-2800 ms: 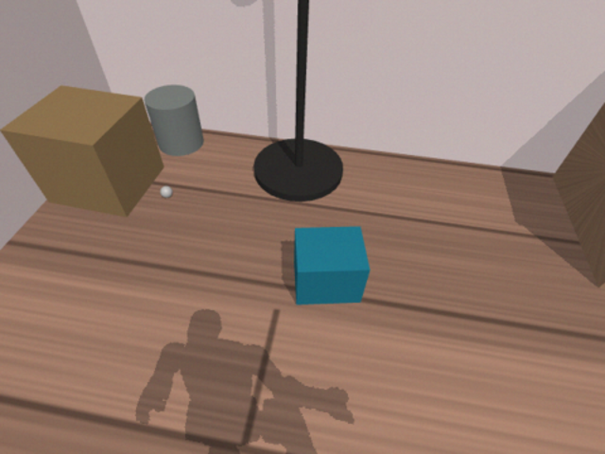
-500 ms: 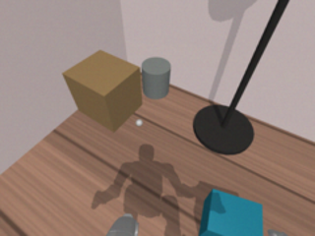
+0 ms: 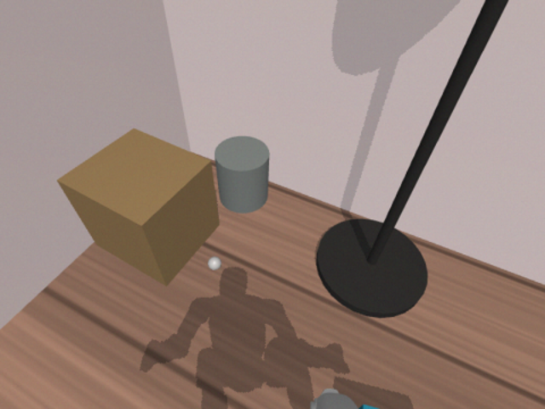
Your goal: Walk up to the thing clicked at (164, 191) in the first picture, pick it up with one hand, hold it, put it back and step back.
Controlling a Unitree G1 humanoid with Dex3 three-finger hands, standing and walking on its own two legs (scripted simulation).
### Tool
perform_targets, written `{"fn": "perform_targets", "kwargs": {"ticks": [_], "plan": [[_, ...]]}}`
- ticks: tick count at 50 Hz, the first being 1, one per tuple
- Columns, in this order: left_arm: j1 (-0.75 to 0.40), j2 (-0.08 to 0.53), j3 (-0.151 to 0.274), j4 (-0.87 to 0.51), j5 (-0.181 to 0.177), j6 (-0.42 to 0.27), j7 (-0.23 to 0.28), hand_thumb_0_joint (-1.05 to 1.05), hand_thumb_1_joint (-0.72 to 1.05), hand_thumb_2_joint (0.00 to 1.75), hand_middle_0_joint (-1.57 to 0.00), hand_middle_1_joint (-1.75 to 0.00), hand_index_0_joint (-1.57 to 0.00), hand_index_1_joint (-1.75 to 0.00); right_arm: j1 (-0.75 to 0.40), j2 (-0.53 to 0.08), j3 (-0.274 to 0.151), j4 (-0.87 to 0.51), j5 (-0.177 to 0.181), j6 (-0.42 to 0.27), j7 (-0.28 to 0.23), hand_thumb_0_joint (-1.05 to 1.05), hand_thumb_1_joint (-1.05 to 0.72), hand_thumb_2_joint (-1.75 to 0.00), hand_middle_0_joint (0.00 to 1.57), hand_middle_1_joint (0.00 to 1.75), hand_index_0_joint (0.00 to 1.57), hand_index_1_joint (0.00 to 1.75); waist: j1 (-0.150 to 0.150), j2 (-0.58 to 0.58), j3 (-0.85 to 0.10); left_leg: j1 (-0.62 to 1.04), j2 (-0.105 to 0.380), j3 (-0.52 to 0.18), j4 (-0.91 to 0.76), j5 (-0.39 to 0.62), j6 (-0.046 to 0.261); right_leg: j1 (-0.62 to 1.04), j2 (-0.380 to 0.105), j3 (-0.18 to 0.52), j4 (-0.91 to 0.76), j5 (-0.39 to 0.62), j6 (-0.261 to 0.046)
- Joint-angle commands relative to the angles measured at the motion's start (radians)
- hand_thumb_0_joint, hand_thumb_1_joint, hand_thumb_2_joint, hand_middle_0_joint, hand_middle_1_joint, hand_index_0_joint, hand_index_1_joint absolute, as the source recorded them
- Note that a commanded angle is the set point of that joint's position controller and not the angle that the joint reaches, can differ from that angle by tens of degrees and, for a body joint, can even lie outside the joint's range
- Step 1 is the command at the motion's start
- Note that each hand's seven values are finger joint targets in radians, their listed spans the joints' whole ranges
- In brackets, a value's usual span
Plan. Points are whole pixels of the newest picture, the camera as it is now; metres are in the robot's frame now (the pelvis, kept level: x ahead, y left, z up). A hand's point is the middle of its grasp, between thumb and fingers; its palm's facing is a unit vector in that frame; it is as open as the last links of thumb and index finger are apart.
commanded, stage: walk up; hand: left
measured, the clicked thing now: (214, 263) +0.80 +0.22 -0.74
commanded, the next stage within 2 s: none
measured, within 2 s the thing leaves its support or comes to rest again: neither
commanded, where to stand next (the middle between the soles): +0.38 +0.01 m, yaw +1 degrees
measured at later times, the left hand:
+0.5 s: hand (124, 395) +0.18 +0.23 -0.12, palm faces +0.05 -0.92 -0.40, open 7.4 cm
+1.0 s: hand (128, 311) +0.32 +0.27 -0.14, palm faces +0.00 -0.91 -0.41, open 7.4 cm
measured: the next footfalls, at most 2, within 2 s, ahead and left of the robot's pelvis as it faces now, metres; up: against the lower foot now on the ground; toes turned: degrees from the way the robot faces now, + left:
right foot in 0.08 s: +0.18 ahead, -0.16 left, +0.00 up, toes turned -5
left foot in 0.60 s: +0.33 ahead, +0.10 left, +0.00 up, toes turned +8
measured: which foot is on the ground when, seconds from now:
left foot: down 0.00-0.10, up 0.12-0.58, down 0.60-1.00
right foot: up 0.00-0.06, down 0.08-0.64, up 0.66-1.00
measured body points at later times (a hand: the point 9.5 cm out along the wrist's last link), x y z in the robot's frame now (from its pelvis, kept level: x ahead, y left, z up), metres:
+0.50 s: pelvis +0.16 -0.05 +0.01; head +0.17 -0.06 +0.45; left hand +0.17 +0.28 -0.09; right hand +0.24 -0.37 -0.12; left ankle +0.28 +0.11 -0.70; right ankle +0.14 -0.15 -0.73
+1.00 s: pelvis +0.29 -0.01 +0.00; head +0.32 -0.01 +0.44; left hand +0.32 +0.32 -0.12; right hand +0.38 -0.32 -0.11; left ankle +0.29 +0.10 -0.73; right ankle +0.40 -0.14 -0.71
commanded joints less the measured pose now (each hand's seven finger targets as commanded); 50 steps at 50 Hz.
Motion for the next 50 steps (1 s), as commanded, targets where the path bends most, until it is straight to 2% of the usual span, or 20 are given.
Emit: {"fn": "perform_targets", "kwargs": {"ticks": [1,4,5,6,7,8,11,13,20,25,28,30,31,32,33,34,38,42,47,50], "plan": [[-0.013,0.168,0.059,-0.068,-0.005,-0.046,0.0,0.0,0.9,0.9,-0.2,-0.3,-0.2,-0.3,-0.072,-0.28,-0.091,-0.097,0.007,-0.016,-0.012,0.0,-0.9,-0.9,0.2,0.3,0.2,0.3,0.011,0.173,0.023,-0.182,0.228,-0.199,-0.207,-0.165,0.181,0.161,0.04,-0.047,-0.114,0.021,-0.008],[0.141,0.21,0.084,-0.011,0.002,-0.069,0.024,0.0,0.9,0.9,-0.2,-0.3,-0.2,-0.3,-0.033,-0.209,-0.065,-0.096,0.003,-0.005,-0.014,0.0,-0.9,-0.9,0.2,0.3,0.2,0.3,0.096,-0.013,-0.096,-0.247,0.158,-0.124,0.155,0.003,0.119,0.472,0.079,-0.033,-0.221,-0.064,-0.032],[0.207,0.277,0.102,-0.004,0.01,-0.081,0.038,0.0,0.9,0.9,-0.2,-0.3,-0.2,-0.3,0.022,-0.13,-0.038,-0.099,0.008,-0.006,-0.013,0.0,-0.9,-0.9,0.2,0.3,0.2,0.3,0.113,-0.244,-0.132,-0.365,0.044,-0.017,0.44,-0.056,0.067,0.559,-0.079,0.215,-0.376,-0.261,-0.072],[0.182,0.323,0.104,-0.037,0.002,-0.089,0.049,0.0,0.9,0.9,-0.2,-0.3,-0.2,-0.3,0.05,-0.117,-0.026,-0.094,0.009,0.002,-0.015,0.0,-0.9,-0.9,0.2,0.3,0.2,0.3,0.092,-0.268,-0.093,-0.546,-0.053,-0.05,0.593,-0.206,0.012,0.593,-0.263,0.565,-0.497,-0.307,-0.134],[0.148,0.338,0.103,-0.037,-0.015,-0.081,0.049,0.0,0.9,0.9,-0.2,-0.3,-0.2,-0.3,0.024,-0.22,-0.053,-0.073,0.001,0.014,-0.028,0.0,-0.9,-0.9,0.2,0.3,0.2,0.3,0.095,-0.183,-0.072,-0.549,0.001,-0.118,0.657,-0.209,0.016,0.539,-0.312,0.628,-0.503,-0.313,-0.203],[0.12,0.313,0.095,-0.054,-0.022,-0.077,0.05,0.0,0.9,0.9,-0.2,-0.3,-0.2,-0.3,0.005,-0.246,-0.06,-0.058,0.003,0.015,-0.031,0.0,-0.9,-0.9,0.2,0.3,0.2,0.3,0.084,-0.137,-0.031,-0.543,0.034,-0.151,0.67,-0.179,0.015,0.468,-0.293,0.573,-0.504,-0.254,-0.22],[0.028,0.244,0.069,-0.066,-0.031,-0.079,0.063,0.0,0.9,0.9,-0.2,-0.3,-0.2,-0.3,0.058,-0.212,-0.057,-0.003,0.026,0.029,-0.019,0.0,-0.9,-0.9,0.2,0.3,0.2,0.3,0.019,-0.121,-0.006,-0.435,0.05,-0.188,0.585,-0.033,0.013,0.369,-0.138,0.233,-0.487,-0.029,-0.091],[0.026,0.234,0.066,-0.076,-0.023,-0.084,0.062,0.0,0.9,0.9,-0.2,-0.3,-0.2,-0.3,0.064,-0.202,-0.059,0.006,0.017,0.039,-0.009,0.0,-0.9,-0.9,0.2,0.3,0.2,0.3,0.018,-0.125,-0.018,-0.401,0.037,-0.167,0.558,0.022,0.004,0.345,-0.112,0.151,-0.489,0.051,-0.126],[0.064,0.234,0.074,-0.098,-0.009,-0.085,0.061,0.0,0.9,0.9,-0.2,-0.3,-0.2,-0.3,-0.083,-0.182,-0.069,-0.037,-0.007,0.045,0.014,0.0,-0.9,-0.9,0.2,0.3,0.2,0.3,0.063,-0.062,0.047,-0.464,0.068,-0.172,0.307,0.113,-0.03,0.366,-0.148,0.098,-0.55,-0.129,-0.171],[0.078,0.24,0.073,-0.098,-0.013,-0.078,0.06,0.0,0.9,0.9,-0.2,-0.3,-0.2,-0.3,-0.148,-0.165,-0.066,-0.058,-0.015,0.031,0.022,0.0,-0.9,-0.9,0.2,0.3,0.2,0.3,0.071,-0.067,0.027,-0.373,0.071,-0.095,0.144,0.108,-0.009,0.4,-0.152,0.05,-0.449,0.059,-0.185],[0.07,0.252,0.067,-0.103,-0.014,-0.07,0.062,0.0,0.9,0.9,-0.2,-0.3,-0.2,-0.3,-0.137,-0.166,-0.068,-0.056,-0.013,0.022,0.022,0.0,-0.9,-0.9,0.2,0.3,0.2,0.3,0.046,-0.047,0.004,-0.237,0.05,-0.059,0.081,0.074,0.015,0.344,-0.158,0.04,-0.364,0.121,-0.182],[0.046,0.224,0.048,-0.118,-0.012,-0.066,0.064,0.0,0.9,0.9,-0.2,-0.3,-0.2,-0.3,0.007,-0.199,-0.083,-0.017,-0.016,0.013,0.011,0.0,-0.9,-0.9,0.2,0.3,0.2,0.3,-0.043,0.051,-0.066,0.018,0.015,-0.061,0.016,0.077,0.043,0.24,-0.105,-0.016,-0.144,0.195,-0.143],[0.087,0.158,0.023,-0.12,-0.017,-0.063,0.063,0.0,0.9,0.9,-0.2,-0.3,-0.2,-0.3,0.127,-0.265,-0.108,0.014,-0.025,0.006,-0.004,0.0,-0.9,-0.9,0.2,0.3,0.2,0.3,-0.087,0.25,-0.157,0.186,0.088,-0.195,-0.054,-0.059,0.081,0.14,-0.019,-0.084,0.14,0.147,-0.098],[0.141,0.079,0.004,-0.128,-0.027,-0.062,0.061,0.0,0.9,0.9,-0.2,-0.3,-0.2,-0.3,0.118,-0.337,-0.122,-0.018,-0.027,0.002,-0.016,0.0,-0.9,-0.9,0.2,0.3,0.2,0.3,-0.056,0.443,-0.159,0.313,0.316,-0.614,-0.137,-0.124,0.157,-0.135,0.128,-0.091,0.342,-0.321,-0.032],[0.141,0.183,0.028,-0.096,-0.021,-0.046,0.075,0.0,0.9,0.9,-0.2,-0.3,-0.2,-0.3,0.087,-0.343,-0.125,-0.038,0.004,0.006,-0.02,0.0,-0.9,-0.9,0.2,0.3,0.2,0.3,-0.061,0.269,-0.15,0.258,0.408,-0.761,-0.213,-0.198,0.247,-0.162,0.126,-0.03,0.413,-0.367,-0.044],[0.109,0.224,0.03,-0.088,-0.013,-0.042,0.078,0.0,0.9,0.9,-0.2,-0.3,-0.2,-0.3,0.068,-0.33,-0.126,-0.037,0.02,0.012,-0.019,0.0,-0.9,-0.9,0.2,0.3,0.2,0.3,-0.057,0.215,-0.097,0.173,0.4,-0.71,-0.206,-0.132,0.259,-0.149,0.082,0.029,0.448,-0.337,-0.048],[0.146,0.182,0.029,-0.045,-0.031,-0.034,0.059,0.0,0.9,0.9,-0.2,-0.3,-0.2,-0.3,-0.009,-0.231,-0.077,-0.058,0.022,-0.002,-0.03,0.0,-0.9,-0.9,0.2,0.3,0.2,0.3,0.004,0.179,-0.005,-0.008,0.232,-0.296,-0.191,0.257,0.131,-0.026,0.053,0.078,0.341,-0.145,-0.032],[0.129,0.162,0.023,-0.033,-0.022,-0.027,0.057,0.0,0.9,0.9,-0.2,-0.3,-0.2,-0.3,-0.066,-0.228,-0.076,-0.088,0.009,0.002,-0.031,0.0,-0.9,-0.9,0.2,0.3,0.2,0.3,0.011,0.207,0.024,-0.094,0.209,-0.198,-0.233,0.148,0.186,0.012,0.043,0.029,0.217,-0.075,0.01],[0.05,0.13,0.017,-0.035,-0.018,-0.034,0.081,0.0,0.9,0.9,-0.2,-0.3,-0.2,-0.3,-0.091,-0.21,-0.059,-0.088,-0.005,0.026,-0.039,0.0,-0.9,-0.9,0.2,0.3,0.2,0.3,0.008,0.187,0.01,-0.136,0.215,-0.13,-0.087,0.603,0.204,0.128,0.057,-0.037,0.017,-0.018,0.017],[0.062,0.119,0.018,-0.011,-0.017,-0.035,0.096,0.0,0.9,0.9,-0.2,-0.3,-0.2,-0.3,-0.114,-0.212,-0.058,-0.078,0.011,0.045,-0.045,0.0,-0.9,-0.9,0.2,0.3,0.2,0.3,0.028,0.158,-0.054,-0.141,0.197,-0.123,0.034,0.574,0.168,0.246,0.097,-0.057,-0.092,0.061,-0.006]]}}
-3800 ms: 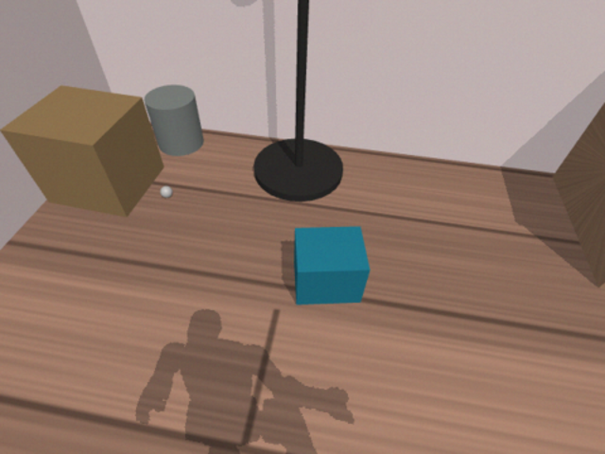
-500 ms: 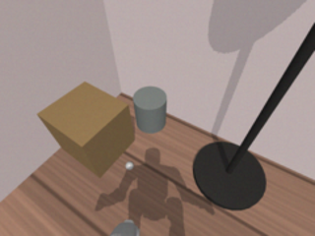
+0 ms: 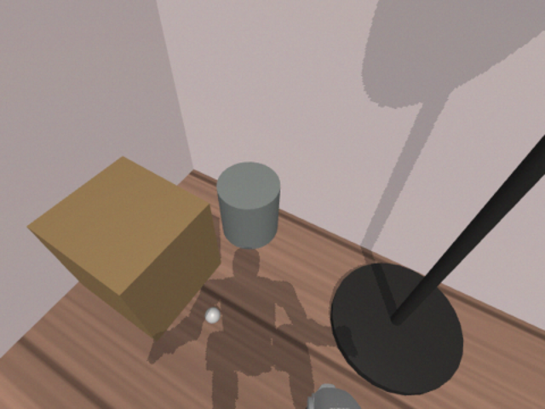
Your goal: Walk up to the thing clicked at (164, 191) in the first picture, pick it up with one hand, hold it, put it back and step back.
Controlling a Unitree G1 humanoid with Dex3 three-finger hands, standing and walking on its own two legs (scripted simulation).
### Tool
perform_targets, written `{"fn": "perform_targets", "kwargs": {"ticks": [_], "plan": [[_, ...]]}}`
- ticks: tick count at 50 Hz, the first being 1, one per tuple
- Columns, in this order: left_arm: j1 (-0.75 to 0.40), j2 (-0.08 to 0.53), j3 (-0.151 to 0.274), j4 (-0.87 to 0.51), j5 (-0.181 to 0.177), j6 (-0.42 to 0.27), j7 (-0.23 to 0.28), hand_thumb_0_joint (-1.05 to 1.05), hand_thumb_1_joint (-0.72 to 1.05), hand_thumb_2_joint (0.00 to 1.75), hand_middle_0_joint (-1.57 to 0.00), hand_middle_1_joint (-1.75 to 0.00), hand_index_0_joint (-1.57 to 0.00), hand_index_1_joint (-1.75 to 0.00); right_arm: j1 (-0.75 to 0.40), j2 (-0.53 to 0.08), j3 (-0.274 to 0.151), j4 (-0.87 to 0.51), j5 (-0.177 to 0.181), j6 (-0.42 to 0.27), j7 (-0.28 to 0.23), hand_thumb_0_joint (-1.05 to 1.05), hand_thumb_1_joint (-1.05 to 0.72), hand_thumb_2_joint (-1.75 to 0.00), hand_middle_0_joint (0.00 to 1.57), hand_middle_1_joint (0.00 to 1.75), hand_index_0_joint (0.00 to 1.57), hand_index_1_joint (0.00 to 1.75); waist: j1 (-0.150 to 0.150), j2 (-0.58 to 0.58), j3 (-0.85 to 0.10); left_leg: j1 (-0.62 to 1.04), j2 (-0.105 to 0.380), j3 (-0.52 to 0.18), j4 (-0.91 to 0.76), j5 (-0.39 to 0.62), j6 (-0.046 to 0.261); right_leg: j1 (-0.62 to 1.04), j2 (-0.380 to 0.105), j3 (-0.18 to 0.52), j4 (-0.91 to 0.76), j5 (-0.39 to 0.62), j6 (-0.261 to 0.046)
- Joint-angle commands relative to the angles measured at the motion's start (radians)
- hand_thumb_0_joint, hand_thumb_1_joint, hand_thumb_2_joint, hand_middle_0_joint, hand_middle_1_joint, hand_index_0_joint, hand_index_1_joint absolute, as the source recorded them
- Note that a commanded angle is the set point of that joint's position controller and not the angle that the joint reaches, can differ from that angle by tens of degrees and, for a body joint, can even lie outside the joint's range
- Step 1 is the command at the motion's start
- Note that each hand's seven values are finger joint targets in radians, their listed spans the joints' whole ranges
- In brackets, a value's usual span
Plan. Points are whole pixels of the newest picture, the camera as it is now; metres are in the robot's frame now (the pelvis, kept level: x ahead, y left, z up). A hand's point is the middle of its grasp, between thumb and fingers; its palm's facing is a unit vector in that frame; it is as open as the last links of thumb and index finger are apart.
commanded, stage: walk up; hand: left
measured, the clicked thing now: (212, 315) +0.51 +0.21 -0.74
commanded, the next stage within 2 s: stand in 1.94 s
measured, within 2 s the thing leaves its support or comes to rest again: neither
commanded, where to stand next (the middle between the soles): +0.09 +0.01 m, yaw -1 degrees
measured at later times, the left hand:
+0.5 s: hand out of the picture +0.10 +0.28 -0.16, palm faces +0.01 -0.94 -0.35, open 7.4 cm
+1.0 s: hand out of the picture +0.14 +0.27 -0.14, palm faces +0.00 -0.93 -0.37, open 7.4 cm
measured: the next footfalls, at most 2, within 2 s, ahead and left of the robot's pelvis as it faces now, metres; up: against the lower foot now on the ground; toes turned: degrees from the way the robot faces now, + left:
right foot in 0.04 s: +0.11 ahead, -0.12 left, +0.00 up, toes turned -1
left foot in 0.42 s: +0.10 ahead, +0.14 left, +0.00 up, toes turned +2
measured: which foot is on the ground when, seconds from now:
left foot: down 0.00-0.08, up 0.10-0.40, down 0.42-1.00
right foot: up 0.00-0.02, down 0.04-1.00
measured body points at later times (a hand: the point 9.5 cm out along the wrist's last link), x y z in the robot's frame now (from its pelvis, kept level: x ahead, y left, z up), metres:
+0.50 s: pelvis +0.03 +0.01 +0.00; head +0.03 +0.03 +0.44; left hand +0.10 +0.33 -0.13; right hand +0.08 -0.31 -0.12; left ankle +0.06 +0.14 -0.73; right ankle +0.09 -0.12 -0.72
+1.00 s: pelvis +0.06 +0.00 +0.01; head +0.07 -0.01 +0.46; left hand +0.14 +0.31 -0.11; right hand +0.17 -0.30 -0.12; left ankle +0.06 +0.14 -0.73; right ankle +0.07 -0.12 -0.73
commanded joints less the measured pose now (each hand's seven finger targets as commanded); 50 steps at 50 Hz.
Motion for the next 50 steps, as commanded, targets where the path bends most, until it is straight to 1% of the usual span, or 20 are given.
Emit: {"fn": "perform_targets", "kwargs": {"ticks": [1,2,3,4,5,6,9,14,20,21,23,24,26,28,30,33,35,37,45,50], "plan": [[0.078,0.14,0.044,-0.023,-0.003,-0.034,0.026,0.0,0.9,0.9,-0.2,-0.3,-0.2,-0.3,-0.059,-0.218,-0.065,-0.065,0.025,0.005,-0.022,0.0,-0.9,-0.9,0.2,0.3,0.2,0.3,0.038,0.103,-0.134,-0.089,0.185,-0.112,0.035,0.459,0.12,0.27,0.066,-0.049,-0.2,0.164,-0.023],[0.087,0.168,0.049,-0.018,0.002,-0.041,0.03,0.0,0.9,0.9,-0.2,-0.3,-0.2,-0.3,-0.061,-0.181,-0.051,-0.063,0.036,0.009,-0.022,0.0,-0.9,-0.9,0.2,0.3,0.2,0.3,0.054,0.033,-0.163,-0.088,0.147,-0.096,0.111,0.338,0.077,0.324,0.034,-0.006,-0.281,0.234,-0.037],[0.142,0.232,0.071,-0.031,0.013,-0.053,0.027,0.0,0.9,0.9,-0.2,-0.3,-0.2,-0.3,-0.009,-0.142,-0.038,-0.077,0.038,0.004,-0.016,0.0,-0.9,-0.9,0.2,0.3,0.2,0.3,0.058,-0.152,-0.245,-0.134,0.08,-0.059,0.279,0.052,0.055,0.407,-0.096,0.192,-0.35,0.186,-0.077],[0.093,0.271,0.071,-0.051,0.015,-0.058,0.028,0.0,0.9,0.9,-0.2,-0.3,-0.2,-0.3,0.052,-0.102,-0.018,-0.057,0.031,0.018,-0.014,0.0,-0.9,-0.9,0.2,0.3,0.2,0.3,0.028,-0.218,-0.217,-0.25,-0.012,-0.076,0.354,-0.254,0.01,0.398,-0.264,0.488,-0.425,0.059,-0.144],[0.046,0.312,0.083,-0.055,0.007,-0.049,0.025,0.0,0.9,0.9,-0.2,-0.3,-0.2,-0.3,0.045,-0.199,-0.048,-0.038,0.02,0.03,-0.025,0.0,-0.9,-0.9,0.2,0.3,0.2,0.3,0.037,-0.167,-0.18,-0.283,0.003,-0.107,0.449,-0.349,0.009,0.369,-0.315,0.538,-0.424,-0.055,-0.253],[0.023,0.31,0.086,-0.062,0.007,-0.04,0.026,0.0,0.9,0.9,-0.2,-0.3,-0.2,-0.3,0.035,-0.225,-0.057,-0.015,0.011,0.032,-0.032,0.0,-0.9,-0.9,0.2,0.3,0.2,0.3,0.039,-0.173,-0.149,-0.322,0.032,-0.125,0.47,-0.365,0.008,0.338,-0.326,0.56,-0.435,-0.146,-0.279],[-0.016,0.247,0.06,-0.069,0.008,-0.037,0.028,0.0,0.9,0.9,-0.2,-0.3,-0.2,-0.3,0.009,-0.216,-0.058,0.025,0.019,0.036,-0.02,0.0,-0.9,-0.9,0.2,0.3,0.2,0.3,0.028,-0.139,-0.1,-0.317,0.047,-0.149,0.43,-0.21,-0.011,0.274,-0.197,0.335,-0.472,-0.225,-0.194],[-0.059,0.229,0.061,-0.076,0.019,-0.028,0.017,0.0,0.9,0.9,-0.2,-0.3,-0.2,-0.3,0.024,-0.18,-0.043,0.069,0.001,0.024,-0.011,0.0,-0.9,-0.9,0.2,0.3,0.2,0.3,0.027,-0.177,-0.113,-0.228,0.037,-0.102,0.232,-0.142,-0.037,0.246,-0.143,0.209,-0.456,-0.17,-0.188],[-0.155,0.184,0.041,-0.063,0.006,0.017,-0.001,0.0,0.9,0.9,-0.2,-0.3,-0.2,-0.3,0.05,-0.186,-0.054,0.148,-0.008,-0.001,-0.024,0.0,-0.9,-0.9,0.2,0.3,0.2,0.3,-0.017,-0.081,-0.103,0.075,0.007,-0.06,-0.033,0.013,-0.025,-0.03,-0.113,0.135,-0.345,-0.383,-0.121],[-0.149,0.153,0.029,-0.054,0.002,0.022,-0.003,0.0,0.9,0.9,-0.2,-0.3,-0.2,-0.3,0.044,-0.207,-0.057,0.149,-0.015,-0.005,-0.029,0.0,-0.9,-0.9,0.2,0.3,0.2,0.3,-0.019,0.002,-0.095,0.075,0.051,-0.144,-0.115,-0.061,-0.011,-0.059,-0.079,0.106,-0.287,-0.41,-0.093],[-0.126,0.139,0.022,-0.023,-0.011,0.035,-0.002,0.0,0.9,0.9,-0.2,-0.3,-0.2,-0.3,-0.069,-0.311,-0.063,0.111,-0.015,-0.018,-0.035,0.0,-0.9,-0.9,0.2,0.3,0.2,0.3,0.005,0.221,-0.029,-0.163,0.341,-0.594,-0.41,-0.566,0.113,-0.017,0.063,0.013,0.003,-0.282,-0.021],[-0.117,0.189,0.042,0.008,-0.007,0.035,0.001,0.0,0.9,0.9,-0.2,-0.3,-0.2,-0.3,-0.129,-0.311,-0.06,0.103,-0.009,-0.016,-0.034,0.0,-0.9,-0.9,0.2,0.3,0.2,0.3,0.021,0.183,0.035,-0.272,0.351,-0.576,-0.409,-0.564,0.155,0.062,0.028,0.051,0.065,-0.252,-0.019],[-0.109,0.149,0.029,0.038,-0.009,0.027,-0.006,0.0,0.9,0.9,-0.2,-0.3,-0.2,-0.3,-0.153,-0.24,-0.034,0.11,-0.016,-0.025,-0.034,0.0,-0.9,-0.9,0.2,0.3,0.2,0.3,0.029,0.17,0.02,-0.173,0.236,-0.384,-0.317,-0.262,0.101,0.071,0.021,0.064,-0.032,-0.191,-0.023],[-0.11,0.153,0.029,0.06,-0.014,0.018,-0.003,0.0,0.9,0.9,-0.2,-0.3,-0.2,-0.3,-0.124,-0.241,-0.033,0.126,-0.012,-0.032,-0.033,0.0,-0.9,-0.9,0.2,0.3,0.2,0.3,0.021,0.224,-0.044,-0.064,0.206,-0.306,-0.242,0.002,0.08,0.094,0.037,0.03,-0.113,-0.166,-0.025],[-0.111,0.141,0.023,0.078,-0.011,0.011,0.003,0.0,0.9,0.9,-0.2,-0.3,-0.2,-0.3,-0.123,-0.255,-0.037,0.13,-0.008,-0.023,-0.029,0.0,-0.9,-0.9,0.2,0.3,0.2,0.3,0.018,0.232,-0.099,-0.023,0.197,-0.262,-0.176,0.128,0.078,0.184,0.059,-0.01,-0.237,-0.112,-0.02],[-0.111,0.172,0.024,0.104,0.0,-0.004,0.018,0.0,0.9,0.9,-0.2,-0.3,-0.2,-0.3,-0.126,-0.209,-0.025,0.125,0.017,-0.012,-0.033,0.0,-0.9,-0.9,0.2,0.3,0.2,0.3,0.025,0.143,-0.19,-0.019,0.158,-0.183,-0.074,0.323,0.029,0.351,0.004,0.066,-0.33,0.193,-0.034],[-0.166,0.206,0.02,0.101,-0.005,-0.006,0.01,0.0,0.9,0.9,-0.2,-0.3,-0.2,-0.3,-0.102,-0.199,-0.026,0.141,0.022,-0.009,-0.037,0.0,-0.9,-0.9,0.2,0.3,0.2,0.3,-0.012,0.05,-0.186,-0.015,0.101,-0.151,-0.101,0.061,0.01,0.294,-0.035,0.121,-0.289,0.146,-0.061],[-0.188,0.178,0.011,0.103,-0.009,0.0,0.004,0.0,0.9,0.9,-0.2,-0.3,-0.2,-0.3,-0.134,-0.221,-0.031,0.158,0.014,-0.008,-0.038,0.0,-0.9,-0.9,0.2,0.3,0.2,0.3,-0.003,0.059,-0.152,-0.001,0.127,-0.185,-0.15,-0.022,0.019,0.251,-0.019,0.092,-0.284,0.049,-0.055],[-0.208,0.169,0.002,0.141,-0.011,-0.009,0.009,0.0,0.9,0.9,-0.2,-0.3,-0.2,-0.3,-0.172,-0.199,-0.021,0.198,0.013,-0.009,-0.035,0.0,-0.9,-0.9,0.2,0.3,0.2,0.3,-0.002,-0.015,-0.139,0.059,0.118,-0.141,-0.131,0.211,0.014,0.263,-0.046,0.112,-0.342,0.242,-0.049],[-0.249,0.168,0.004,0.147,-0.007,-0.005,0.012,0.0,0.9,0.9,-0.2,-0.3,-0.2,-0.3,-0.189,-0.192,-0.023,0.216,0.01,0.0,-0.032,0.0,-0.9,-0.9,0.2,0.3,0.2,0.3,-0.01,-0.038,-0.138,0.08,0.114,-0.128,-0.151,0.176,0.006,0.262,-0.045,0.113,-0.38,0.175,-0.046]]}}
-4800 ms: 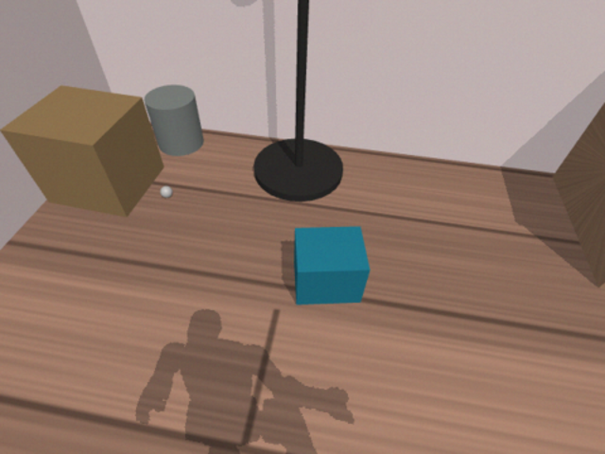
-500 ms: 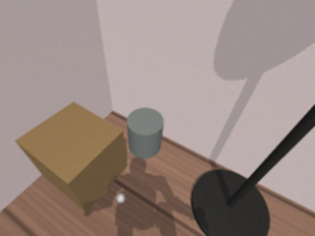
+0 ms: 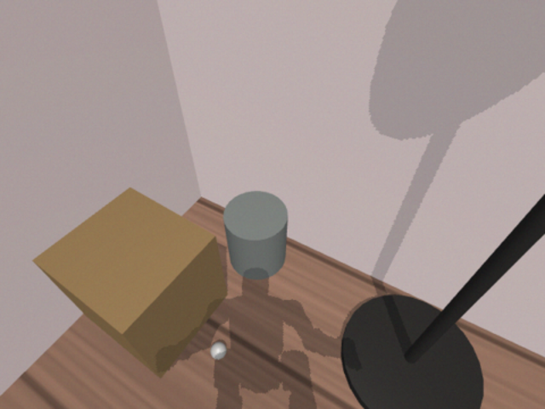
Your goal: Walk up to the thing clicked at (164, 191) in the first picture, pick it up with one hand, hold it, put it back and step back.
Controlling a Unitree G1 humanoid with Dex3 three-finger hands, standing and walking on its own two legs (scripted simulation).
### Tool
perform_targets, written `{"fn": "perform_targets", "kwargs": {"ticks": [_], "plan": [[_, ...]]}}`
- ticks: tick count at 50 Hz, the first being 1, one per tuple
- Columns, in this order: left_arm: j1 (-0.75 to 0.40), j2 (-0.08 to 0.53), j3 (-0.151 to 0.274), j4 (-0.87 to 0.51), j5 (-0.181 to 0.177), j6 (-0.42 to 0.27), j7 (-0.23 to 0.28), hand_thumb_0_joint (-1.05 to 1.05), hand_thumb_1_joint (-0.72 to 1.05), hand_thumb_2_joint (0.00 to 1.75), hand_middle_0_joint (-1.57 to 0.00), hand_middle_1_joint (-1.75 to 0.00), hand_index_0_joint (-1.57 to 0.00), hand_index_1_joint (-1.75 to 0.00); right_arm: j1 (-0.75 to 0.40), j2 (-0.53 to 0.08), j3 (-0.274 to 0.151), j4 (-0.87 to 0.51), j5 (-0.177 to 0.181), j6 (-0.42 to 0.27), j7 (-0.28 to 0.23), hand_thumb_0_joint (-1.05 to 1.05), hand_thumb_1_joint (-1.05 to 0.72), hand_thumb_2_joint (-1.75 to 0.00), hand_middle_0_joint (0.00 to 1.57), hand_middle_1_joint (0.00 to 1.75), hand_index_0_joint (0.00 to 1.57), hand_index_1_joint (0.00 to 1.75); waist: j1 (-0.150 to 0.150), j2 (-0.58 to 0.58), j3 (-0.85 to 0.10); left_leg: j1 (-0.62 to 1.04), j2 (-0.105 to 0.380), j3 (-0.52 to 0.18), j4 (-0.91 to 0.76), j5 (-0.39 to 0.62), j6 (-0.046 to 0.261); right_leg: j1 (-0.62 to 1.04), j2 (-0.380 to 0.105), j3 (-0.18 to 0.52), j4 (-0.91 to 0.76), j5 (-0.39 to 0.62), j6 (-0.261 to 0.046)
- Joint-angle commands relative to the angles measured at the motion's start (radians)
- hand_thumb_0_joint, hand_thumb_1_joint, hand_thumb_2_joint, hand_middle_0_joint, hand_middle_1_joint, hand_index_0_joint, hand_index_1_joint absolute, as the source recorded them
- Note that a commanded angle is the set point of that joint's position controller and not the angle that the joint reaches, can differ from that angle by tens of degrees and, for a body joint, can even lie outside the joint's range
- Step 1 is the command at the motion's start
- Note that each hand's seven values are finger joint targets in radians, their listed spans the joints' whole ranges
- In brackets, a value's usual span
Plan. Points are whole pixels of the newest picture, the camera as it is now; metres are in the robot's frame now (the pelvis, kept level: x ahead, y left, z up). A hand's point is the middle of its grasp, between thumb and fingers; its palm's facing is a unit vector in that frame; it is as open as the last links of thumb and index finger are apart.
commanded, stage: walk up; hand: left
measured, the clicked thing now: (218, 350) +0.45 +0.21 -0.74
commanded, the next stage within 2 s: stand in 0.94 s
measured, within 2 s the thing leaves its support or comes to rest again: neither
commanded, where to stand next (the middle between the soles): +0.02 +0.01 m, yaw -1 degrees
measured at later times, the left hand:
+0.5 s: hand out of the picture +0.11 +0.25 -0.15, palm faces -0.05 -0.94 -0.33, open 7.4 cm
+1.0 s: hand out of the picture +0.11 +0.26 -0.15, palm faces -0.05 -0.94 -0.35, open 7.4 cm
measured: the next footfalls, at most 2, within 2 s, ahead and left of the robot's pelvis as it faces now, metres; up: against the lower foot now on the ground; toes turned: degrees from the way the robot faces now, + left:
none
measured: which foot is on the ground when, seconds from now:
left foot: down 0.00-1.00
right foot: down 0.00-1.00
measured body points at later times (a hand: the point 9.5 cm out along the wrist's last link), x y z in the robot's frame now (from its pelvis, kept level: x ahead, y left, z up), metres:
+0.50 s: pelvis +0.01 +0.01 +0.01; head +0.02 +0.01 +0.45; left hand +0.11 +0.30 -0.13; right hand +0.07 -0.31 -0.12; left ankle +0.00 +0.13 -0.74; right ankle +0.01 -0.13 -0.74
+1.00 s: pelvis +0.01 +0.01 +0.01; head +0.02 +0.00 +0.46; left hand +0.11 +0.30 -0.12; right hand +0.09 -0.30 -0.12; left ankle +0.00 +0.13 -0.74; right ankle +0.01 -0.13 -0.74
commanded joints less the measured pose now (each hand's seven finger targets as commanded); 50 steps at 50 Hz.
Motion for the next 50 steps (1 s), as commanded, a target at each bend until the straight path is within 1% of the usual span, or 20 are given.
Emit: {"fn": "perform_targets", "kwargs": {"ticks": [1,2,4,8,11,15,16,19,25,28,30,31,36,38,41,46,47,48,49,50], "plan": [[-0.06,0.222,0.042,-0.053,-0.003,-0.021,0.012,0.0,0.9,0.9,-0.2,-0.3,-0.2,-0.3,-0.026,-0.217,-0.055,-0.035,0.001,-0.009,-0.013,0.0,-0.9,-0.9,0.2,0.3,0.2,0.3,-0.023,-0.074,-0.059,0.045,0.071,-0.06,-0.087,0.137,0.063,-0.006,-0.099,0.106,-0.121,0.166,-0.056],[-0.07,0.22,0.042,-0.057,-0.002,-0.02,0.011,0.0,0.9,0.9,-0.2,-0.3,-0.2,-0.3,-0.026,-0.217,-0.054,-0.031,-0.002,-0.009,-0.012,0.0,-0.9,-0.9,0.2,0.3,0.2,0.3,-0.024,-0.072,-0.054,0.035,0.073,-0.062,-0.099,0.123,0.063,-0.003,-0.097,0.106,-0.127,0.146,-0.053],[-0.06,0.219,0.043,-0.048,0.0,-0.02,0.011,0.0,0.9,0.9,-0.2,-0.3,-0.2,-0.3,-0.037,-0.215,-0.053,-0.028,-0.002,-0.009,-0.011,0.0,-0.9,-0.9,0.2,0.3,0.2,0.3,-0.018,-0.061,-0.065,0.049,0.075,-0.061,-0.097,0.132,0.066,0.004,-0.093,0.103,-0.13,0.147,-0.054],[-0.077,0.214,0.045,-0.05,-0.002,-0.021,0.012,0.0,0.9,0.9,-0.2,-0.3,-0.2,-0.3,-0.036,-0.209,-0.05,-0.019,-0.002,-0.012,-0.011,0.0,-0.9,-0.9,0.2,0.3,0.2,0.3,-0.02,-0.035,-0.085,0.058,0.081,-0.056,-0.116,0.195,0.054,0.048,-0.098,0.102,-0.128,0.226,-0.05],[-0.077,0.214,0.043,-0.047,-0.002,-0.02,0.013,0.0,0.9,0.9,-0.2,-0.3,-0.2,-0.3,-0.045,-0.211,-0.051,-0.014,-0.001,-0.01,-0.013,0.0,-0.9,-0.9,0.2,0.3,0.2,0.3,-0.018,-0.025,-0.093,0.061,0.085,-0.055,-0.127,0.214,0.054,0.074,-0.096,0.097,-0.126,0.264,-0.047],[-0.085,0.214,0.046,-0.049,0.002,-0.016,0.014,0.0,0.9,0.9,-0.2,-0.3,-0.2,-0.3,-0.039,-0.215,-0.054,-0.01,-0.003,-0.008,-0.014,0.0,-0.9,-0.9,0.2,0.3,0.2,0.3,-0.023,-0.013,-0.082,0.047,0.084,-0.051,-0.134,0.173,0.06,0.074,-0.086,0.088,-0.121,0.227,-0.049],[-0.078,0.213,0.047,-0.046,0.001,-0.016,0.013,0.0,0.9,0.9,-0.2,-0.3,-0.2,-0.3,-0.043,-0.215,-0.053,-0.012,-0.001,-0.008,-0.014,0.0,-0.9,-0.9,0.2,0.3,0.2,0.3,-0.019,-0.009,-0.08,0.053,0.085,-0.053,-0.135,0.166,0.061,0.068,-0.082,0.086,-0.12,0.212,-0.049],[-0.082,0.207,0.044,-0.046,-0.001,-0.014,0.012,0.0,0.9,0.9,-0.2,-0.3,-0.2,-0.3,-0.043,-0.21,-0.051,-0.009,-0.003,-0.009,-0.015,0.0,-0.9,-0.9,0.2,0.3,0.2,0.3,-0.019,-0.004,-0.085,0.065,0.088,-0.053,-0.147,0.188,0.056,0.068,-0.085,0.094,-0.121,0.24,-0.047],[-0.077,0.201,0.044,-0.043,0.0,-0.012,0.013,0.0,0.9,0.9,-0.2,-0.3,-0.2,-0.3,-0.033,-0.217,-0.056,-0.007,-0.001,-0.009,-0.018,0.0,-0.9,-0.9,0.2,0.3,0.2,0.3,-0.021,-0.009,-0.089,0.089,0.095,-0.047,-0.149,0.228,0.063,0.075,-0.078,0.083,-0.114,0.272,-0.042],[-0.08,0.2,0.043,-0.042,0.001,-0.01,0.013,0.0,0.9,0.9,-0.2,-0.3,-0.2,-0.3,-0.043,-0.217,-0.056,-0.011,0.0,-0.007,-0.017,0.0,-0.9,-0.9,0.2,0.3,0.2,0.3,-0.021,-0.006,-0.064,0.071,0.093,-0.049,-0.158,0.175,0.064,0.063,-0.074,0.083,-0.121,0.242,-0.039],[-0.084,0.199,0.044,-0.041,0.003,-0.009,0.013,0.0,0.9,0.9,-0.2,-0.3,-0.2,-0.3,-0.039,-0.217,-0.057,-0.009,-0.002,-0.007,-0.017,0.0,-0.9,-0.9,0.2,0.3,0.2,0.3,-0.025,-0.01,-0.073,0.075,0.096,-0.051,-0.166,0.182,0.063,0.07,-0.074,0.083,-0.118,0.25,-0.039],[-0.079,0.2,0.045,-0.039,0.001,-0.008,0.013,0.0,0.9,0.9,-0.2,-0.3,-0.2,-0.3,-0.04,-0.215,-0.057,-0.01,-0.001,-0.007,-0.017,0.0,-0.9,-0.9,0.2,0.3,0.2,0.3,-0.021,-0.018,-0.066,0.083,0.094,-0.049,-0.165,0.185,0.062,0.057,-0.069,0.082,-0.117,0.247,-0.037],[-0.079,0.199,0.045,-0.037,0.004,-0.01,0.013,0.0,0.9,0.9,-0.2,-0.3,-0.2,-0.3,-0.042,-0.213,-0.06,-0.013,-0.001,-0.004,-0.015,0.0,-0.9,-0.9,0.2,0.3,0.2,0.3,-0.025,-0.04,-0.057,0.092,0.087,-0.04,-0.156,0.156,0.062,0.042,-0.069,0.092,-0.131,0.232,-0.038],[-0.087,0.199,0.044,-0.044,0.005,-0.011,0.013,0.0,0.9,0.9,-0.2,-0.3,-0.2,-0.3,-0.031,-0.212,-0.06,-0.01,-0.002,-0.005,-0.015,0.0,-0.9,-0.9,0.2,0.3,0.2,0.3,-0.032,-0.036,-0.07,0.097,0.086,-0.039,-0.159,0.166,0.058,0.052,-0.076,0.101,-0.132,0.252,-0.04],[-0.071,0.199,0.044,-0.041,0.001,-0.011,0.014,0.0,0.9,0.9,-0.2,-0.3,-0.2,-0.3,-0.045,-0.211,-0.061,-0.012,-0.001,-0.005,-0.014,0.0,-0.9,-0.9,0.2,0.3,0.2,0.3,-0.021,-0.021,-0.069,0.111,0.087,-0.039,-0.165,0.185,0.057,0.045,-0.068,0.094,-0.126,0.259,-0.036],[-0.07,0.199,0.044,-0.048,0.005,-0.013,0.016,0.0,0.9,0.9,-0.2,-0.3,-0.2,-0.3,-0.033,-0.205,-0.061,-0.013,-0.001,-0.004,-0.015,0.0,-0.9,-0.9,0.2,0.3,0.2,0.3,-0.026,-0.032,-0.084,0.118,0.091,-0.031,-0.163,0.207,0.057,0.064,-0.077,0.099,-0.131,0.284,-0.038],[-0.089,0.198,0.036,-0.046,0.0,-0.013,0.019,0.0,0.9,0.9,-0.2,-0.3,-0.2,-0.3,-0.077,-0.194,-0.054,-0.015,0.003,0.001,-0.017,0.0,-0.9,-0.9,0.2,0.3,0.2,0.3,-0.025,-0.026,-0.066,0.114,0.112,-0.057,-0.171,0.347,0.041,0.059,-0.099,0.101,-0.14,0.391,-0.031],[-0.077,0.194,0.036,-0.045,-0.004,-0.014,0.02,0.0,0.9,0.9,-0.2,-0.3,-0.2,-0.3,-0.073,-0.197,-0.054,-0.013,0.007,0.001,-0.018,0.0,-0.9,-0.9,0.2,0.3,0.2,0.3,-0.024,-0.03,-0.082,0.135,0.114,-0.056,-0.164,0.376,0.036,0.073,-0.102,0.101,-0.147,0.415,-0.026],[-0.079,0.196,0.037,-0.043,-0.002,-0.013,0.021,0.0,0.9,0.9,-0.2,-0.3,-0.2,-0.3,-0.064,-0.2,-0.056,-0.013,0.006,0.002,-0.02,0.0,-0.9,-0.9,0.2,0.3,0.2,0.3,-0.029,-0.029,-0.095,0.135,0.113,-0.048,-0.164,0.383,0.036,0.09,-0.105,0.1,-0.143,0.435,-0.027],[-0.075,0.197,0.038,-0.042,-0.003,-0.012,0.022,0.0,0.9,0.9,-0.2,-0.3,-0.2,-0.3,-0.062,-0.2,-0.053,-0.01,0.006,0.003,-0.021,0.0,-0.9,-0.9,0.2,0.3,0.2,0.3,-0.025,-0.022,-0.092,0.134,0.109,-0.046,-0.172,0.374,0.033,0.097,-0.104,0.102,-0.147,0.43,-0.025]]}}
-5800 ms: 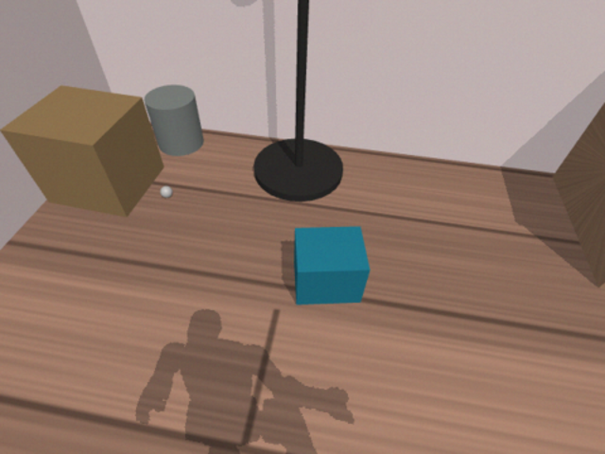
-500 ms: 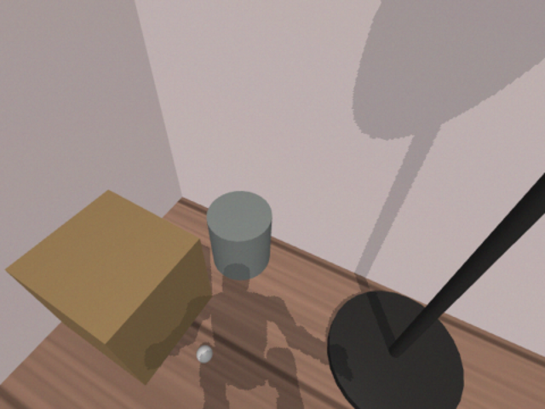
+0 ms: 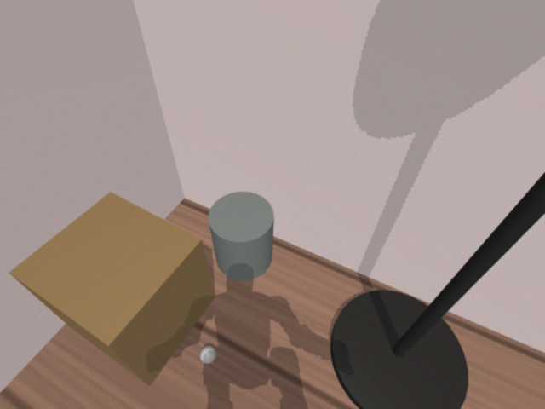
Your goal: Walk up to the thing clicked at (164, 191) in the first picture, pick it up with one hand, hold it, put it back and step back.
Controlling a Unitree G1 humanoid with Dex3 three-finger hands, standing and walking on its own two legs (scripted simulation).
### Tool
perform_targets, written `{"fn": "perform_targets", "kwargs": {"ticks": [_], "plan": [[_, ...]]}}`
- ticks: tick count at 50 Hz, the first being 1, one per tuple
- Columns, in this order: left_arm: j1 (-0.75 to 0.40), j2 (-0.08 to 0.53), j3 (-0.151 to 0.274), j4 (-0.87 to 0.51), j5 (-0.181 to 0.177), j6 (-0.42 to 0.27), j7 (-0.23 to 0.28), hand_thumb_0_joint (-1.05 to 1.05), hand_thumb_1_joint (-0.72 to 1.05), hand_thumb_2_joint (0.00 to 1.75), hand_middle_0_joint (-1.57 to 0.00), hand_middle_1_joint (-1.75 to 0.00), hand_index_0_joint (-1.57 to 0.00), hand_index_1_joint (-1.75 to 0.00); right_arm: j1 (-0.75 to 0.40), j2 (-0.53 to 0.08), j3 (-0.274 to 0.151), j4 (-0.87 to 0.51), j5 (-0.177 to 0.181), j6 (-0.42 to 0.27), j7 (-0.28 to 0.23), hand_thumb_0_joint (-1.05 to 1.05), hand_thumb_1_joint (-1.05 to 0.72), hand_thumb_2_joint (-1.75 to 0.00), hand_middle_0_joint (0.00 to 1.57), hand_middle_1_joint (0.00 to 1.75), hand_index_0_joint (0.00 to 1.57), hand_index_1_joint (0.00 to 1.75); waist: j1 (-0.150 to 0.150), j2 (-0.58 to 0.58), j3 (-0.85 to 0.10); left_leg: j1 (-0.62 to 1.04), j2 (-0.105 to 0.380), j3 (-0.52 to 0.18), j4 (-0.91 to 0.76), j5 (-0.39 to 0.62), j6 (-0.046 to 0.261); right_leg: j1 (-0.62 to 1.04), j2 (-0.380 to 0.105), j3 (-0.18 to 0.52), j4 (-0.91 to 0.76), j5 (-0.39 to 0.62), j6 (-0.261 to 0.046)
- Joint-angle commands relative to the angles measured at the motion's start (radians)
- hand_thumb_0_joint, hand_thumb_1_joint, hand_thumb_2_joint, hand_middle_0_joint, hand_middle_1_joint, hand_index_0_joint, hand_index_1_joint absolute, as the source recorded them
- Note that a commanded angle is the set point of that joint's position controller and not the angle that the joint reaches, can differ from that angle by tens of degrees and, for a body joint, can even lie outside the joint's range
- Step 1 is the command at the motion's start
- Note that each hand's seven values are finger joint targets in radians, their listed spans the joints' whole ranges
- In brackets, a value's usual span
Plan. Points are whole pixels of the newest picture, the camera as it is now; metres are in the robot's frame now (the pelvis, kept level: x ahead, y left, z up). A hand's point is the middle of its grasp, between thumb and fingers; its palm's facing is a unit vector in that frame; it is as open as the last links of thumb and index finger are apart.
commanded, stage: stand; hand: left
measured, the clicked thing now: (208, 354) +0.43 +0.22 -0.75
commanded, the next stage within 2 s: none
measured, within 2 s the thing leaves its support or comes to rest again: neither
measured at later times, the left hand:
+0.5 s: hand out of the picture +0.05 +0.25 -0.15, palm faces -0.01 -0.94 -0.35, open 7.4 cm
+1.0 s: hand out of the picture +0.04 +0.25 -0.15, palm faces -0.01 -0.94 -0.35, open 7.4 cm
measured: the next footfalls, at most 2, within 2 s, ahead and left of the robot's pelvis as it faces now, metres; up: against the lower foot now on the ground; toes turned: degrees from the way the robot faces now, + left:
none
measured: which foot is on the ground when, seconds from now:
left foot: down 0.00-1.00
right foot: down 0.00-1.00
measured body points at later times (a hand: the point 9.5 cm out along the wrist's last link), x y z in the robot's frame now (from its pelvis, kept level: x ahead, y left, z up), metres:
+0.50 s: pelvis -0.02 -0.01 +0.00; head -0.02 +0.00 +0.45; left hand +0.05 +0.30 -0.13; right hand +0.06 -0.31 -0.13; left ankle -0.02 +0.13 -0.75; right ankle +0.00 -0.13 -0.75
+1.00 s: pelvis -0.03 +0.00 +0.00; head -0.02 +0.00 +0.45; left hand +0.04 +0.30 -0.13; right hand +0.05 -0.30 -0.13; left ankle -0.02 +0.13 -0.75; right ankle +0.00 -0.13 -0.75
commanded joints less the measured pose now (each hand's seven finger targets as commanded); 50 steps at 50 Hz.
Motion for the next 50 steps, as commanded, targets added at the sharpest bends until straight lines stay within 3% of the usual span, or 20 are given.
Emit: {"fn": "perform_targets", "kwargs": {"ticks": [1,13,16,20,30,36,50], "plan": [[-0.047,0.212,0.033,-0.061,-0.009,-0.025,0.013,0.0,0.9,0.9,-0.2,-0.3,-0.2,-0.3,-0.066,-0.206,-0.036,-0.06,0.009,-0.015,-0.016,0.0,-0.9,-0.9,0.2,0.3,0.2,0.3,-0.004,-0.001,-0.1,0.056,0.11,-0.091,-0.066,0.324,0.028,0.023,-0.103,0.057,-0.049,0.358,-0.033],[-0.053,0.217,0.029,-0.054,0.001,-0.027,0.01,0.0,0.9,0.9,-0.2,-0.3,-0.2,-0.3,-0.074,-0.202,-0.033,-0.046,0.001,-0.009,-0.006,0.0,-0.9,-0.9,0.2,0.3,0.2,0.3,-0.005,0.001,-0.083,0.028,0.101,-0.095,-0.103,0.1,0.027,-0.01,-0.104,0.072,-0.129,0.143,-0.026],[-0.054,0.216,0.03,-0.054,-0.002,-0.027,0.009,0.0,0.9,0.9,-0.2,-0.3,-0.2,-0.3,-0.067,-0.206,-0.035,-0.044,-0.001,-0.014,-0.006,0.0,-0.9,-0.9,0.2,0.3,0.2,0.3,-0.006,0.013,-0.094,0.031,0.108,-0.101,-0.106,0.127,0.029,-0.003,-0.11,0.074,-0.116,0.172,-0.034],[-0.056,0.216,0.031,-0.051,-0.002,-0.026,0.008,0.0,0.9,0.9,-0.2,-0.3,-0.2,-0.3,-0.058,-0.198,-0.035,-0.041,-0.001,-0.012,-0.005,0.0,-0.9,-0.9,0.2,0.3,0.2,0.3,-0.006,-0.008,-0.064,0.001,0.102,-0.107,-0.112,0.084,0.025,-0.015,-0.101,0.07,-0.126,0.104,-0.03],[-0.035,0.22,0.031,-0.054,0.0,-0.026,0.006,0.0,0.9,0.9,-0.2,-0.3,-0.2,-0.3,-0.04,-0.204,-0.038,-0.037,-0.001,-0.015,-0.004,0.0,-0.9,-0.9,0.2,0.3,0.2,0.3,-0.002,-0.009,-0.067,0.001,0.104,-0.115,-0.104,0.056,0.031,-0.028,-0.105,0.08,-0.131,0.063,-0.036],[-0.023,0.218,0.03,-0.052,-0.002,-0.025,0.004,0.0,0.9,0.9,-0.2,-0.3,-0.2,-0.3,-0.027,-0.205,-0.033,-0.035,-0.002,-0.017,-0.005,0.0,-0.9,-0.9,0.2,0.3,0.2,0.3,0.0,0.0,-0.076,-0.01,0.105,-0.117,-0.113,0.079,0.033,-0.009,-0.107,0.077,-0.116,0.118,-0.038],[-0.017,0.221,0.027,-0.057,0.0,-0.025,0.004,0.0,0.9,0.9,-0.2,-0.3,-0.2,-0.3,-0.015,-0.207,-0.031,-0.043,-0.001,-0.018,-0.006,0.0,-0.9,-0.9,0.2,0.3,0.2,0.3,-0.001,-0.006,-0.065,-0.021,0.104,-0.122,-0.109,0.073,0.034,-0.016,-0.109,0.075,-0.112,0.091,-0.039]]}}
